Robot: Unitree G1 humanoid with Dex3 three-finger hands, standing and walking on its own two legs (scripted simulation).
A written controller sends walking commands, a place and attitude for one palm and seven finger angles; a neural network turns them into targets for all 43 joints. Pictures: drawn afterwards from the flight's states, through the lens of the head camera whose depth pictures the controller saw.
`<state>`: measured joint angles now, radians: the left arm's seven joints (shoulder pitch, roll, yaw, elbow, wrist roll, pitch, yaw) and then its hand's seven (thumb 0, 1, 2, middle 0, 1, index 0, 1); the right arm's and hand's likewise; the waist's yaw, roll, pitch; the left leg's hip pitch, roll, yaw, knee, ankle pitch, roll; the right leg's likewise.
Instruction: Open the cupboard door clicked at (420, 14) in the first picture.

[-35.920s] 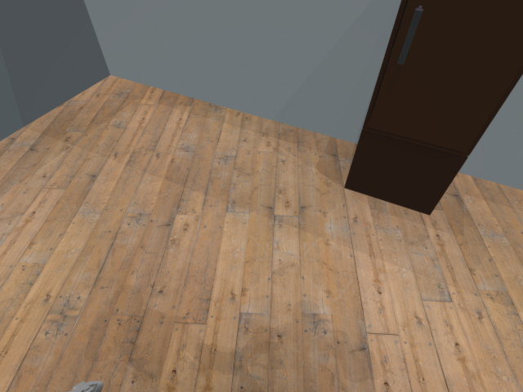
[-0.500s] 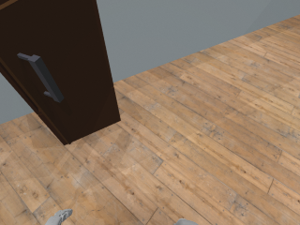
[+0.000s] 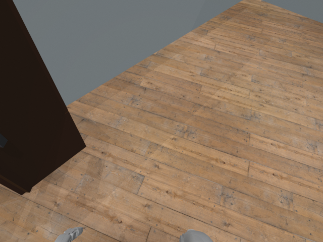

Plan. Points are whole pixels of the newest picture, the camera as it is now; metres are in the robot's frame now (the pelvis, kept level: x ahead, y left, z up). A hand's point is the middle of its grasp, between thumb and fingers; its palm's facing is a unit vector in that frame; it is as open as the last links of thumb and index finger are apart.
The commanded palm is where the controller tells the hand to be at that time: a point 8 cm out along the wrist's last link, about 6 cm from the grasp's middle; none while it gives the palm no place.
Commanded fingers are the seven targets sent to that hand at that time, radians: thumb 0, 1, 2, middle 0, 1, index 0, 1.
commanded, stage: walk to a spot facing it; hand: left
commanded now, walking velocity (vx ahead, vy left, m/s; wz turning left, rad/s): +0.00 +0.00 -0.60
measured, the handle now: out of the picture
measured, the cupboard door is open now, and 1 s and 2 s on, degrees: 39 39 39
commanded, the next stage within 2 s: turn to face it in 1.80 s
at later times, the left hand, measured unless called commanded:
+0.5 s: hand out of the picture +0.12 +0.17 -0.18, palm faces -0.22 -0.96 -0.17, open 7.4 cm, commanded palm none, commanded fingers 0.00 0.90 0.90 -0.20 -0.30 -0.20 -0.30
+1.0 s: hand (186, 141) +0.47 -0.07 -0.16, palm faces -0.62 -0.75 -0.21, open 7.4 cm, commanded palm none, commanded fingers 0.00 0.90 0.90 -0.20 -0.30 -0.20 -0.30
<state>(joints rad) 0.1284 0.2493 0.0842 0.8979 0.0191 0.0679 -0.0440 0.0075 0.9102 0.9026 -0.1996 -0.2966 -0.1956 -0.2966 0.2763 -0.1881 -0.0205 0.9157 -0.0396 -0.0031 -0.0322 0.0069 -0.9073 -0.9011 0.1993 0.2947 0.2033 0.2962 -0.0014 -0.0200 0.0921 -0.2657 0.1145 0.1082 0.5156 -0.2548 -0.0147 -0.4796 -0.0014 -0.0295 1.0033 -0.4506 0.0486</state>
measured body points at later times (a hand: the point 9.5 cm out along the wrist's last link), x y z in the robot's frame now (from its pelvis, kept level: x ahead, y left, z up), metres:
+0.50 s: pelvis +0.07 -0.01 -0.01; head +0.10 +0.00 +0.44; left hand +0.13 +0.23 -0.17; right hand +0.11 -0.30 -0.12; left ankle +0.14 +0.09 -0.74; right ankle -0.01 -0.14 -0.74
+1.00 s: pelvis +0.21 -0.12 -0.02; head +0.24 -0.15 +0.42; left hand +0.50 -0.03 -0.14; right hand -0.03 -0.20 -0.16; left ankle +0.15 +0.08 -0.72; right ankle +0.23 -0.23 -0.75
